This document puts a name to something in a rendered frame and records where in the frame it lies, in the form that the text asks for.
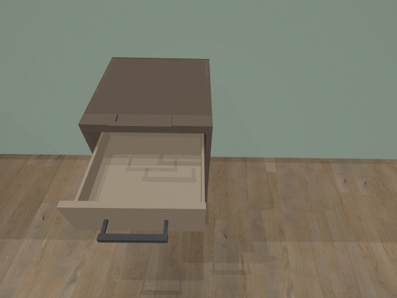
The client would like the drawer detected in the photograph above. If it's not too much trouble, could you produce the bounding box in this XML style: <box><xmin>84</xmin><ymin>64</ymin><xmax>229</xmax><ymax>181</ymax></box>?
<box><xmin>56</xmin><ymin>132</ymin><xmax>206</xmax><ymax>232</ymax></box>

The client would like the cabinet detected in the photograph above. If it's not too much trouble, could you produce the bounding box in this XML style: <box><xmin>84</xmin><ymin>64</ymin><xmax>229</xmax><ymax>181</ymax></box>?
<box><xmin>78</xmin><ymin>57</ymin><xmax>213</xmax><ymax>207</ymax></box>

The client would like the handle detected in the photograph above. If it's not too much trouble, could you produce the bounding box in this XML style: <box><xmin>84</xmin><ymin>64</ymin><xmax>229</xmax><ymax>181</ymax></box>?
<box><xmin>97</xmin><ymin>219</ymin><xmax>168</xmax><ymax>243</ymax></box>
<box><xmin>109</xmin><ymin>122</ymin><xmax>172</xmax><ymax>131</ymax></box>

